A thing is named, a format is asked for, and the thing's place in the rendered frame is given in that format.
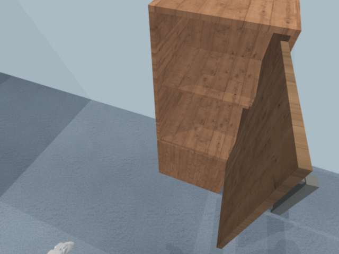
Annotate handle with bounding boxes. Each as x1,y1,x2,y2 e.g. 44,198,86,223
269,175,319,215

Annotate left robot hand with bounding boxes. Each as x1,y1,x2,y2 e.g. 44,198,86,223
47,241,74,254

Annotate cupboard door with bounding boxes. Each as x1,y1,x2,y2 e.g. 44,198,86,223
217,41,313,249

